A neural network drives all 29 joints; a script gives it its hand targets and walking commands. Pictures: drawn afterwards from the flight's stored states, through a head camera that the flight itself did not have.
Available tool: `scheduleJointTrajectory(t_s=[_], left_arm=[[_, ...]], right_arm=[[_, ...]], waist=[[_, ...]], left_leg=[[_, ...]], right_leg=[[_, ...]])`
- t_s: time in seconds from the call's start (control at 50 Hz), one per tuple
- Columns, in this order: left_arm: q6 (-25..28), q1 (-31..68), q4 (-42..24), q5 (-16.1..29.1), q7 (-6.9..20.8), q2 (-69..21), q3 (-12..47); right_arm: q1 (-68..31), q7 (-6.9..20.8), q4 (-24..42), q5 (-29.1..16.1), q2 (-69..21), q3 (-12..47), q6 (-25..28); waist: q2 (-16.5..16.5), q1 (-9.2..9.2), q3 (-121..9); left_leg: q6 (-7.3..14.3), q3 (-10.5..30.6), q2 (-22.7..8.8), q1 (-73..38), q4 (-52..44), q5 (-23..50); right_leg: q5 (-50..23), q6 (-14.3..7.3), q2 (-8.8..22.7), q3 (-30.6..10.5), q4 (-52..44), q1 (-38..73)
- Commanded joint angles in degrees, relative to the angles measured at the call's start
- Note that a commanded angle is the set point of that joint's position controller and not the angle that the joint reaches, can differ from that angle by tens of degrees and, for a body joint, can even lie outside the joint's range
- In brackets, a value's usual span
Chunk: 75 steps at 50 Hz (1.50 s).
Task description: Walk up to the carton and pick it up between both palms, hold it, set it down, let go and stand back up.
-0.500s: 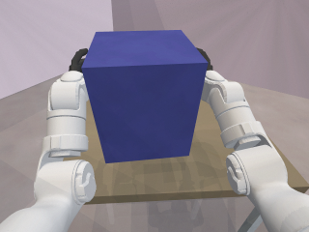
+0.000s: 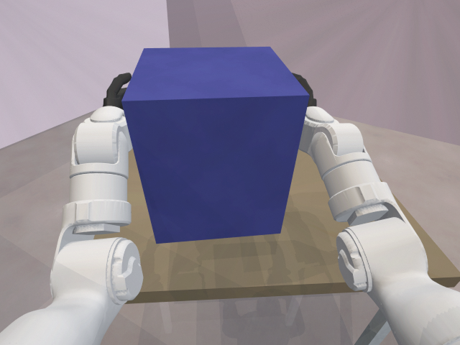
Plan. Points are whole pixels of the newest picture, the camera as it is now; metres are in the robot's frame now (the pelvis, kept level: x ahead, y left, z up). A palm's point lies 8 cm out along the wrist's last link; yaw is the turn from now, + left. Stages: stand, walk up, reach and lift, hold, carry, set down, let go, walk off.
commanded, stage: hold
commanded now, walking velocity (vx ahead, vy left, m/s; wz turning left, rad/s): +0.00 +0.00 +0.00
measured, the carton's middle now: (214, 143) +0.36 +0.00 +0.24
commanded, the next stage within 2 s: set down in 0.94 s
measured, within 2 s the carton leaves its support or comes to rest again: neither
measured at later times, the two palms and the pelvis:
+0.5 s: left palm (117, 120) +0.37 +0.16 +0.28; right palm (304, 119) +0.37 -0.15 +0.28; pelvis +0.00 +0.00 +0.00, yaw +0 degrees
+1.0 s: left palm (111, 114) +0.38 +0.16 +0.29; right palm (300, 110) +0.37 -0.14 +0.29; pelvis +0.00 +0.00 +0.00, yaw +0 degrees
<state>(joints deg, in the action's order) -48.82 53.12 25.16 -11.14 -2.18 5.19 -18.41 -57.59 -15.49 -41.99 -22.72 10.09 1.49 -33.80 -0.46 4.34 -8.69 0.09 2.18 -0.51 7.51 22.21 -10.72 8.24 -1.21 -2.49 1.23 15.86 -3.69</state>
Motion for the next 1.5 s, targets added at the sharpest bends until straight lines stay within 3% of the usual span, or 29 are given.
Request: scheduleJointTrajectory(t_s=[0.0,0.24,0.7,0.72,0.82,0.98,1.06,1.14,1.24,1.36,1.48], left_arm=[[5.12,44.80,-9.66,9.79,8.11,-38.28,22.08],[4.69,43.97,-12.12,9.70,7.91,-38.52,23.09],[4.70,44.52,-10.35,9.70,7.95,-38.59,22.57],[5.05,46.79,-11.27,10.34,7.82,-38.19,22.96],[5.14,46.24,-8.64,10.39,7.17,-38.04,22.10],[5.86,45.12,-9.08,9.85,8.99,-36.31,20.81],[9.32,47.11,-7.22,8.13,9.86,-36.41,19.56],[14.11,45.92,-1.87,4.40,10.31,-35.79,16.38],[16.15,38.31,2.48,-0.74,11.61,-32.96,12.30],[18.02,36.52,-1.81,0.25,11.30,-36.03,17.38],[19.77,36.19,-6.55,2.97,9.20,-39.65,23.77]], right_arm=[[-50.00,6.55,19.72,-9.06,-40.78,13.43,0.91],[-49.48,6.47,21.94,-10.04,-40.95,14.75,0.78],[-50.08,6.76,20.40,-9.32,-40.87,13.84,0.63],[-53.23,6.93,21.26,-9.47,-42.15,13.77,1.14],[-53.33,7.26,19.09,-9.15,-41.84,12.91,1.21],[-50.70,6.06,18.53,-9.12,-40.62,12.73,1.63],[-51.97,6.91,16.93,-4.45,-39.67,8.74,6.06],[-50.87,9.30,10.32,3.16,-37.85,3.77,12.57],[-45.04,11.08,3.47,9.22,-34.77,0.81,18.70],[-47.02,11.05,10.28,10.02,-35.21,4.20,25.51],[-48.63,10.91,17.37,9.15,-36.33,8.70,28.80]], waist=[[3.05,1.19,-19.26],[3.20,0.82,-19.53],[3.03,0.74,-18.94],[2.73,-0.58,-21.09],[2.32,-0.83,-20.27],[2.85,0.95,-18.82],[3.78,1.25,-17.69],[4.45,0.63,-15.27],[1.93,0.42,-9.65],[1.54,0.92,-14.47],[3.85,0.67,-20.70]], left_leg=[[-2.04,0.46,2.46,-5.35,-1.97,12.14],[-2.26,0.71,2.33,-6.81,-1.31,15.00],[-1.96,0.60,2.19,-5.61,-2.00,12.20],[-1.81,0.45,2.39,-5.41,-1.59,12.52],[-1.39,0.39,2.26,-5.12,-1.76,11.53],[-2.07,0.72,3.03,-7.49,-1.36,14.41],[-2.16,0.44,2.89,-7.60,-2.39,11.83],[-1.82,-0.19,2.12,-8.32,-4.76,7.70],[-1.18,-1.72,1.83,-10.77,-5.97,10.77],[-1.99,-2.55,2.12,-16.21,-2.13,22.60],[-2.83,-1.98,2.19,-18.53,0.59,27.35]], right_leg=[[-10.78,3.33,-1.53,-1.91,-1.21,5.51],[-12.23,3.49,-1.92,-1.65,-0.91,5.63],[-9.98,3.16,-1.71,-2.04,-1.34,4.98],[-9.23,3.56,-1.88,-1.93,-1.18,4.26],[-7.61,3.56,-1.99,-2.13,-1.64,3.38],[-12.63,4.26,-1.60,-2.22,-1.75,5.08],[-8.41,3.84,-1.31,-0.85,-2.24,3.91],[-2.92,2.85,-1.05,0.63,-2.68,4.15],[-4.44,2.79,-0.83,1.92,-3.48,7.12],[-12.60,3.25,-1.10,3.40,-2.84,8.85],[-16.71,3.19,-1.00,3.68,-1.39,8.99]])
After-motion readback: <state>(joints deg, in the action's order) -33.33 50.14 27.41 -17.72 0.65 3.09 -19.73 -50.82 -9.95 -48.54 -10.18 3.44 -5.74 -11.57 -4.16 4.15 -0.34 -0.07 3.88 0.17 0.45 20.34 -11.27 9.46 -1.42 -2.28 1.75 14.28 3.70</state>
